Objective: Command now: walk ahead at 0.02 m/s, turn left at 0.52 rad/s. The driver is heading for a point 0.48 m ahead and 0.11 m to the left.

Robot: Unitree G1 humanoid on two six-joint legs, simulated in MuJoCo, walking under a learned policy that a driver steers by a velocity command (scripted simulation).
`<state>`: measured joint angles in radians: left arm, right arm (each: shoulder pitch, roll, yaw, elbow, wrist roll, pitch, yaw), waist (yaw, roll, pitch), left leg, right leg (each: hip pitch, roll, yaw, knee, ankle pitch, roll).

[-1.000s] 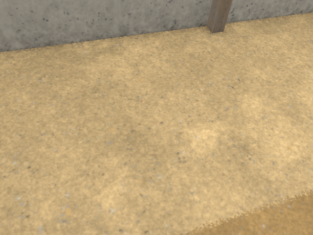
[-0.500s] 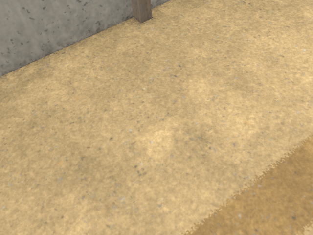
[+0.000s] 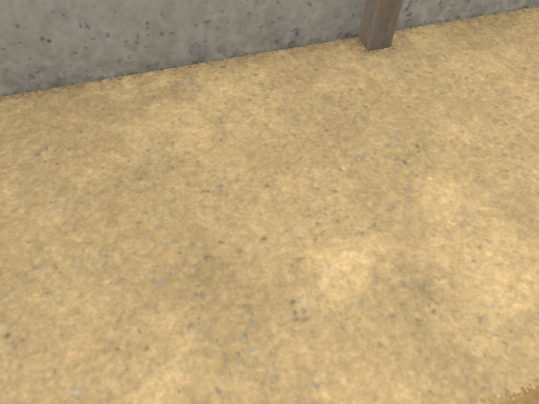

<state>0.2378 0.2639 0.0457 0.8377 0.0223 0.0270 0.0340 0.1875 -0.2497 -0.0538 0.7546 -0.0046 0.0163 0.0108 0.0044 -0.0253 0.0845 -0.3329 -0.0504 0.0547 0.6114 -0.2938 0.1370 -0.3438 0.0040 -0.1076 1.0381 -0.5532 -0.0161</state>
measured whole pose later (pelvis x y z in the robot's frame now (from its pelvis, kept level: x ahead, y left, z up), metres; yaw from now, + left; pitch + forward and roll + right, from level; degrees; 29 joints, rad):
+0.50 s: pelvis +0.03 -0.04 +0.01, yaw +18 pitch +1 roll +0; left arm 0.20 0.26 0.02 0.71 0.03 0.01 0.04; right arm 0.23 -0.31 -0.09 0.72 -0.03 0.05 0.01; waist -0.02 0.05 0.03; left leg -0.41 -0.14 -0.15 0.77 -0.41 0.04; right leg -0.25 0.04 0.02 0.48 -0.25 -0.04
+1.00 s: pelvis +0.14 +0.08 +0.00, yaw +32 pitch +2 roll -1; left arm 0.46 0.26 0.04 0.89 0.01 -0.04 -0.01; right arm 0.07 -0.26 -0.04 0.67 -0.05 -0.03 0.05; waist 0.07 -0.01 0.04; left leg -0.42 -0.03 0.06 0.60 -0.20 0.08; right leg -0.11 -0.09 -0.12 0.76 -0.48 -0.01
